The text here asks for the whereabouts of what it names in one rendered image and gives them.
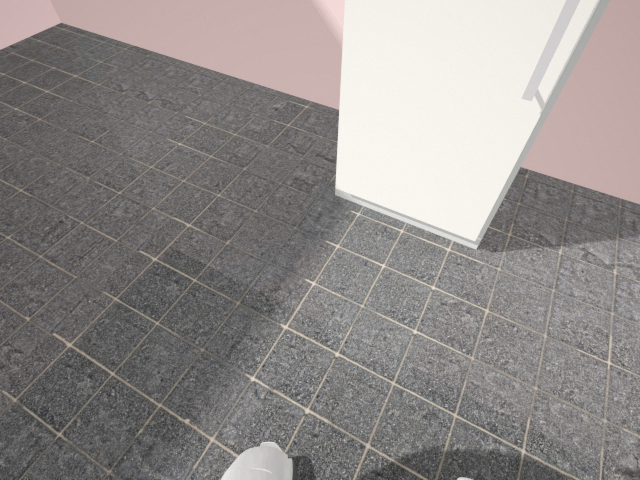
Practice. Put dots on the handle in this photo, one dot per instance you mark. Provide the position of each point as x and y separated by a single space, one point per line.
550 48

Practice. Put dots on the robot left shin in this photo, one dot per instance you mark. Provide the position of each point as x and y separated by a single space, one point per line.
273 444

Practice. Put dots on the robot left thigh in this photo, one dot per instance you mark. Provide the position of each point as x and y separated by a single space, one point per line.
260 463

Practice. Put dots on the fridge door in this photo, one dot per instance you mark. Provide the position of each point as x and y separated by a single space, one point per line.
431 116

